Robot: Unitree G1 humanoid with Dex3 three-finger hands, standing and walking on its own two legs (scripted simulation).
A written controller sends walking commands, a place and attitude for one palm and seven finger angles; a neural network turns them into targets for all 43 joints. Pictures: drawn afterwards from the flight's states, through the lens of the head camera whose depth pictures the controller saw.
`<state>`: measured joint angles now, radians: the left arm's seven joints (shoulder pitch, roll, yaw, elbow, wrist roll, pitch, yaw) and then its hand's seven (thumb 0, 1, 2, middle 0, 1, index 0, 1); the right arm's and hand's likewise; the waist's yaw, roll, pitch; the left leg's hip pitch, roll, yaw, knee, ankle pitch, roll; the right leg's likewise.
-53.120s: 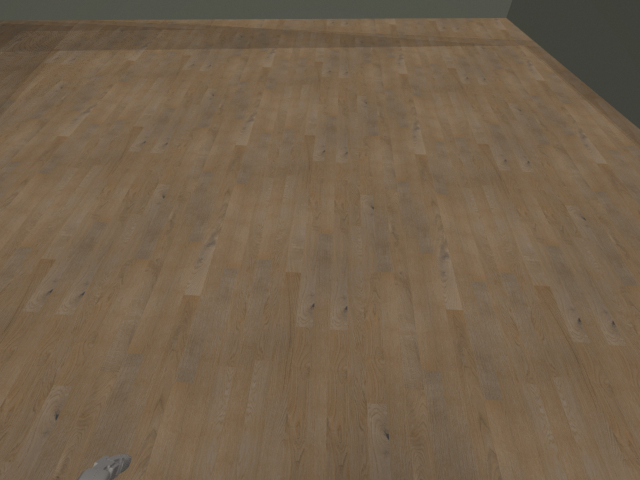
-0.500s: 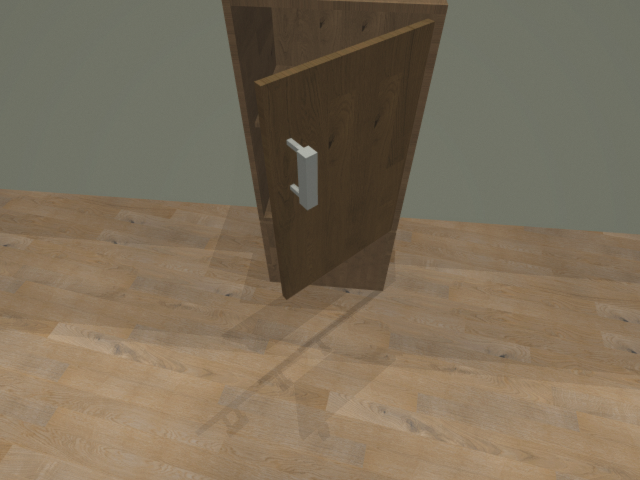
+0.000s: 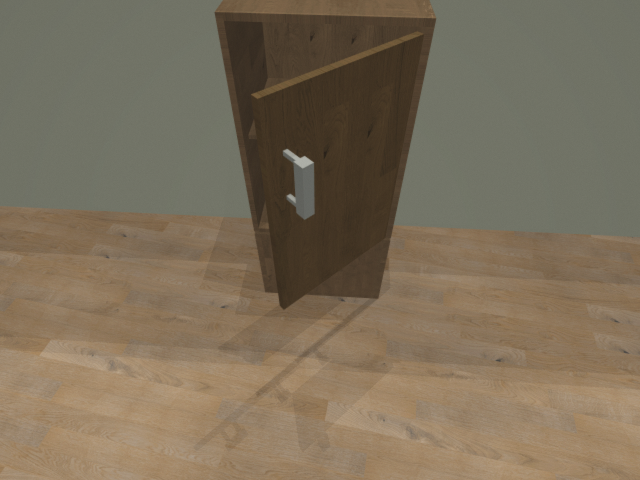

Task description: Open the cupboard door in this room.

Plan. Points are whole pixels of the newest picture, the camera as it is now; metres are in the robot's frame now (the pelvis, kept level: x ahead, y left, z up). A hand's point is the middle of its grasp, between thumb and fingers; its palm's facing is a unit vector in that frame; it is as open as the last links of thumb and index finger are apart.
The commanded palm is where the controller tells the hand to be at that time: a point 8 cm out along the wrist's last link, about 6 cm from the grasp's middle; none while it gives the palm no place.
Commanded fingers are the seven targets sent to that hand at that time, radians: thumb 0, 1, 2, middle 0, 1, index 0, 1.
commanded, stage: let the arm hang, fingers relaxed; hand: left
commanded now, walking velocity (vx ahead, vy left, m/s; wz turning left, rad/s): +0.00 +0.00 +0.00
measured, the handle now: (297, 183) +0.60 +0.07 +0.02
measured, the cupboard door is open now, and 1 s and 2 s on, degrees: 45 45 45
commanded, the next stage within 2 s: look to check the result in 0.06 s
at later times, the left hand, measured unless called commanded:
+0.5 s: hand out of the picture +0.00 +0.16 -0.18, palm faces +0.04 -0.98 -0.19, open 7.4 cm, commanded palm none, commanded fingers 0.00 0.90 0.90 -0.20 -0.30 -0.20 -0.30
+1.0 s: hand out of the picture +0.04 +0.17 -0.18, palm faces -0.02 -0.98 -0.20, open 7.4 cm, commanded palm none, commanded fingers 0.00 0.90 0.90 -0.20 -0.30 -0.20 -0.30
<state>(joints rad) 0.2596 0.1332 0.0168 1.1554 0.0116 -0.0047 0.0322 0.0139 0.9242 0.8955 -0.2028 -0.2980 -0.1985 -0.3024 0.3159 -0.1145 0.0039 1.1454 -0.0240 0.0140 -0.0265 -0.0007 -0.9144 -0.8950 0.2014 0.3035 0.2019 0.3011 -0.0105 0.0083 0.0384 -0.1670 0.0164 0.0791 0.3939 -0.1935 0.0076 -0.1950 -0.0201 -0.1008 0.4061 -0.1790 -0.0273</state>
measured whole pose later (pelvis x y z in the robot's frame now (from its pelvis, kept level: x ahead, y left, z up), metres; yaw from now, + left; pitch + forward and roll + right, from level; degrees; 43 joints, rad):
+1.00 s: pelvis +0.01 -0.01 -0.01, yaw -5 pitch +0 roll +0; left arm 0.24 0.15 0.07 1.10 0.02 0.04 0.01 0.01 0.91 0.90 -0.20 -0.30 -0.20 -0.30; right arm 0.24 -0.15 -0.04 1.08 -0.02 0.04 -0.04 0.00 -0.91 -0.89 0.20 0.30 0.20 0.30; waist 0.00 0.00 0.08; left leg -0.21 0.07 0.15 0.51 -0.29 -0.01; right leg -0.27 0.03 -0.03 0.51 -0.23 -0.05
